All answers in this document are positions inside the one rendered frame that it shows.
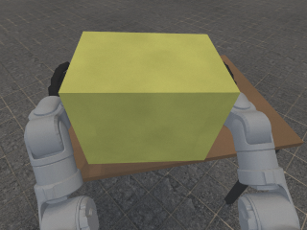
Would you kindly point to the carton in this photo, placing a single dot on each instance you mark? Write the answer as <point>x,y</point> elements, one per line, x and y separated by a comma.
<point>146,97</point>

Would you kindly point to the left robot hand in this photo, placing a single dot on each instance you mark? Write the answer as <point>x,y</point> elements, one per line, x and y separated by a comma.
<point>57,79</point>

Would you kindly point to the right robot forearm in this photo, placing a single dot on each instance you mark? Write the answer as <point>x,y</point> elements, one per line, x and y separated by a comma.
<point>252,137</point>

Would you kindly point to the robot right upper arm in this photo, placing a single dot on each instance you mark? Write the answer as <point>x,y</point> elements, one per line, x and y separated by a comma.
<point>266,211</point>

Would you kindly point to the table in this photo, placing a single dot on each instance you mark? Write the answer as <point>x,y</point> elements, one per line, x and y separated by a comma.
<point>223,147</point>

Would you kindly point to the left robot forearm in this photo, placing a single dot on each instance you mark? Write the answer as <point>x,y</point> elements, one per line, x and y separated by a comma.
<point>51,154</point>

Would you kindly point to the robot left upper arm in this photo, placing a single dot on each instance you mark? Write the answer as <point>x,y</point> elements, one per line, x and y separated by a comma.
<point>75,213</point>

